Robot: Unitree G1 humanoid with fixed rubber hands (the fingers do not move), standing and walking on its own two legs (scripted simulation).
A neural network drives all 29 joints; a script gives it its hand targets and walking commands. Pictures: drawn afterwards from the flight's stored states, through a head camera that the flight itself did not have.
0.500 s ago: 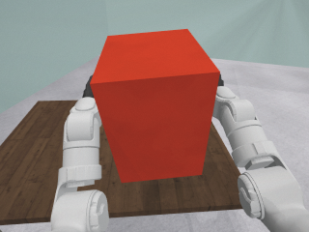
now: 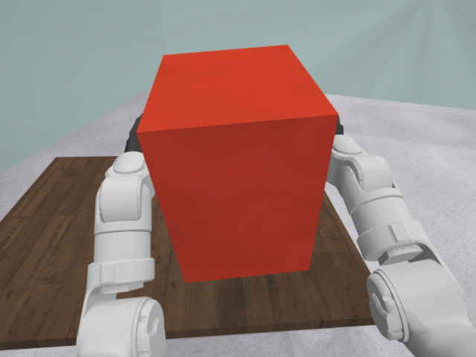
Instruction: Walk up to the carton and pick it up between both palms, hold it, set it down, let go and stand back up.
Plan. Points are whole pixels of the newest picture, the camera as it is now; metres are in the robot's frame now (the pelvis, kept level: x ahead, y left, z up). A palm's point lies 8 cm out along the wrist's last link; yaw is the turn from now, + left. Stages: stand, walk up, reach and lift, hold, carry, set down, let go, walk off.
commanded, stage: hold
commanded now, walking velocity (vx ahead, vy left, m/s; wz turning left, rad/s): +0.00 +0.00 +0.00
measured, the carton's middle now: (236, 163) +0.38 +0.01 +0.22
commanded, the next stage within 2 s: set down in 0.02 s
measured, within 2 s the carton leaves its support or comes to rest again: neither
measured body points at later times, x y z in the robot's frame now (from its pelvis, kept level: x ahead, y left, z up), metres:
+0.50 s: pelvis +0.00 +0.00 +0.00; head -0.07 +0.05 +0.44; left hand +0.40 +0.17 +0.23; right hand +0.38 -0.14 +0.22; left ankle +0.05 +0.11 -0.75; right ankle -0.02 -0.11 -0.75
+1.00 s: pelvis +0.01 +0.02 +0.00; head -0.04 +0.07 +0.45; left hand +0.42 +0.16 +0.20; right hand +0.39 -0.14 +0.19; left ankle +0.05 +0.11 -0.75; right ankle -0.02 -0.11 -0.75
